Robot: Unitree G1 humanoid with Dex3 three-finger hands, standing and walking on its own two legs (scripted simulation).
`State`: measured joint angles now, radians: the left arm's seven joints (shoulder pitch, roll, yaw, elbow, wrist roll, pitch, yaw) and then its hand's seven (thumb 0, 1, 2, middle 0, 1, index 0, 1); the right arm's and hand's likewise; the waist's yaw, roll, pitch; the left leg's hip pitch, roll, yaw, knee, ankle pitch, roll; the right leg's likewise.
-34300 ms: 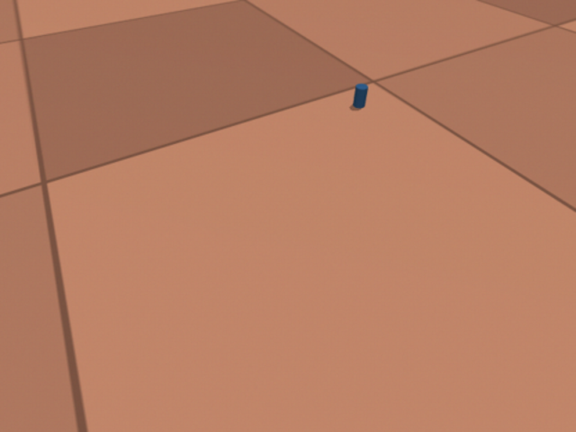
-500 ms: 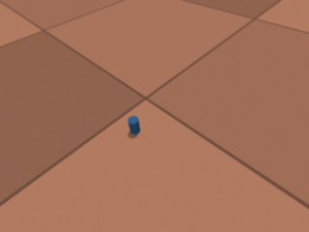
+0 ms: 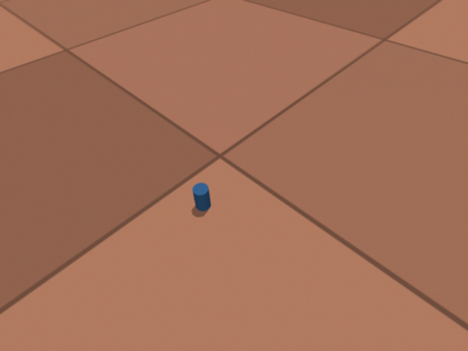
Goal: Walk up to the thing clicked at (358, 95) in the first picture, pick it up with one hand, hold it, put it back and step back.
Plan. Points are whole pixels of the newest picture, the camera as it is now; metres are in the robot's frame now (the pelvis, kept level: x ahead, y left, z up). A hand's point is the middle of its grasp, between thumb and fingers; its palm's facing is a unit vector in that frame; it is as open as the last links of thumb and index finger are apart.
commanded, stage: step back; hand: left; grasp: from the side
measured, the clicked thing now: (201, 197) +0.96 +0.19 -0.69
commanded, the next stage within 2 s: stand in 0.30 s
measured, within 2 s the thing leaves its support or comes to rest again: neither
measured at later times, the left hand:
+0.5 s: hand out of the picture +0.13 +0.27 -0.14, palm faces -0.03 -0.94 -0.34, open 7.4 cm
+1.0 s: hand out of the picture +0.07 +0.26 -0.14, palm faces -0.05 -0.94 -0.34, open 7.4 cm
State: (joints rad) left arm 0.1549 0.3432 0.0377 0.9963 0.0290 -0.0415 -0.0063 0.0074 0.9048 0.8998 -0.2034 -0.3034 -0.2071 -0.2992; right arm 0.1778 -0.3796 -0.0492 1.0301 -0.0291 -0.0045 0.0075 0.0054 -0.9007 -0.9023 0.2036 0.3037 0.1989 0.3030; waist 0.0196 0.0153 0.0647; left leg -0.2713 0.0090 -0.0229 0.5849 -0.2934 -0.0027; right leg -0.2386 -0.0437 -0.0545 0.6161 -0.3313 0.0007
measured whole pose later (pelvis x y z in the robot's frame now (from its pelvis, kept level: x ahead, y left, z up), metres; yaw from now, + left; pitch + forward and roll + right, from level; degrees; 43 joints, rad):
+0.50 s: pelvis +0.02 +0.02 +0.02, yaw -2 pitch -3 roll +0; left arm 0.06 0.35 0.01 1.12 0.01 -0.02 0.00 0.01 0.91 0.90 -0.20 -0.30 -0.20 -0.30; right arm 0.03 -0.33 -0.01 1.11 -0.01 -0.02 0.01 0.00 -0.90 -0.90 0.20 0.30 0.20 0.30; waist 0.02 -0.01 0.07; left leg -0.13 0.01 0.01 0.39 -0.21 0.00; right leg -0.09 -0.04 -0.03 0.37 -0.23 0.03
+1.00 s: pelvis +0.00 +0.01 +0.02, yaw -1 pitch -3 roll +0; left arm 0.13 0.35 0.00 1.16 0.02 -0.02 -0.01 0.01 0.91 0.90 -0.20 -0.30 -0.20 -0.30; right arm 0.11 -0.35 0.00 1.16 -0.02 0.00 0.02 0.01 -0.90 -0.90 0.20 0.30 0.20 0.30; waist 0.00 0.01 0.05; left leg -0.14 0.02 0.00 0.33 -0.14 -0.02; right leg -0.09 -0.03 -0.04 0.32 -0.17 0.02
